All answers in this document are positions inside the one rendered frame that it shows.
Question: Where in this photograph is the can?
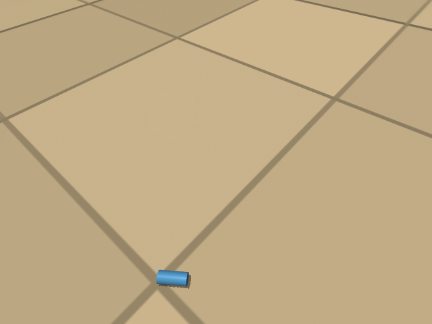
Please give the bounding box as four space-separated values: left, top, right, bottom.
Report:
157 270 189 286

